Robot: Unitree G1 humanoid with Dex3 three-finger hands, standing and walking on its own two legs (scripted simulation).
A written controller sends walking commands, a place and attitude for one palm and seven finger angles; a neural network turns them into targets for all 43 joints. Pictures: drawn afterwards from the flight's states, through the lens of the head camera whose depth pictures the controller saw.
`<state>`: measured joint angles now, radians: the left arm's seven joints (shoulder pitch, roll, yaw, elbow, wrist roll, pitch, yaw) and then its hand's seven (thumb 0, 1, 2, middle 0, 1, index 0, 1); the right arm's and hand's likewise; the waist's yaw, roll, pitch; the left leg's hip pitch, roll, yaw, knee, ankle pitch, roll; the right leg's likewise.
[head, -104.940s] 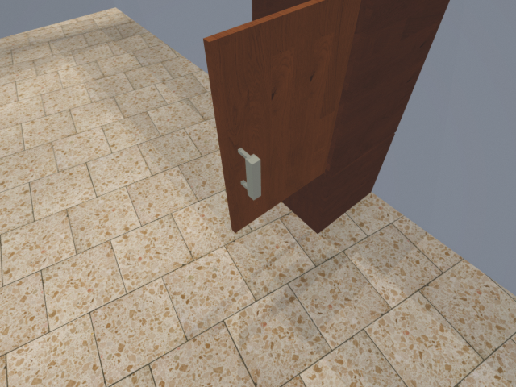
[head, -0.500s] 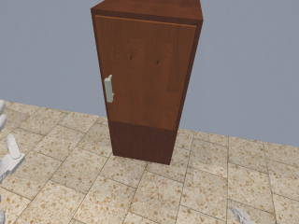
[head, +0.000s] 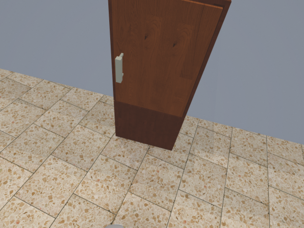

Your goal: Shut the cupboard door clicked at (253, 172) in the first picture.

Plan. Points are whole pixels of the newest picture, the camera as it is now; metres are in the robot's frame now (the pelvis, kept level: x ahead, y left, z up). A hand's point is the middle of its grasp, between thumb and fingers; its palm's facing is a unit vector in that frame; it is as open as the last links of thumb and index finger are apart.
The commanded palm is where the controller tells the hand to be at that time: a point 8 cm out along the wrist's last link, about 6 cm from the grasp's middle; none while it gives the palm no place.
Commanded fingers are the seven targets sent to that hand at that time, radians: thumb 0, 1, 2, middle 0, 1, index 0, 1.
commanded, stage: let the arm hang, fingers relaxed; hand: left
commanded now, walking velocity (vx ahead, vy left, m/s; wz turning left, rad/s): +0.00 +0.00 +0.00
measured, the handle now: (120, 67) +0.80 +0.18 -0.07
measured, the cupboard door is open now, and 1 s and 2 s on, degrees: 0 0 0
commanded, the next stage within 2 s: look to check the result in 0.72 s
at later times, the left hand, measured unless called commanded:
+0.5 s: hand out of the picture -0.09 +0.16 -0.17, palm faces +0.03 -0.98 -0.17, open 7.4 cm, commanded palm none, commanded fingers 0.00 0.90 0.90 -0.20 -0.30 -0.20 -0.30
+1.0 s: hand out of the picture -0.06 +0.14 -0.16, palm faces +0.05 -0.99 -0.16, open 7.4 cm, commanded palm none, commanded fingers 0.00 0.90 0.90 -0.20 -0.30 -0.20 -0.30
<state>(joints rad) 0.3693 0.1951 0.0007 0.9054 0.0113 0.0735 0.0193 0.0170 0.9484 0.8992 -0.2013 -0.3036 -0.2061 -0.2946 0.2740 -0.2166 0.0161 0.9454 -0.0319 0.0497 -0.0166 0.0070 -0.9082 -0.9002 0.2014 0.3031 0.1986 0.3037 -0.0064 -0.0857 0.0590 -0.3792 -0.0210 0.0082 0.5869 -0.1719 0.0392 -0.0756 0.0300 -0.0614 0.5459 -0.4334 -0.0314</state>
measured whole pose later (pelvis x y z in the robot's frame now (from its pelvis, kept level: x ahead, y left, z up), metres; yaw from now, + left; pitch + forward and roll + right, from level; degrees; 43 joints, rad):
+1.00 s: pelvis +0.01 -0.01 +0.01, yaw +0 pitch -2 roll +0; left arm 0.41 0.10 0.01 1.15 0.01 0.00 0.05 0.00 0.90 0.90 -0.20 -0.30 -0.20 -0.29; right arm 0.32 -0.09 0.00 1.14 -0.02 0.02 -0.05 0.00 -0.91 -0.90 0.20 0.30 0.20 0.30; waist -0.01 -0.01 0.05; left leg -0.30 -0.03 0.01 0.45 -0.12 0.03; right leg -0.01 0.03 -0.05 0.42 -0.38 -0.04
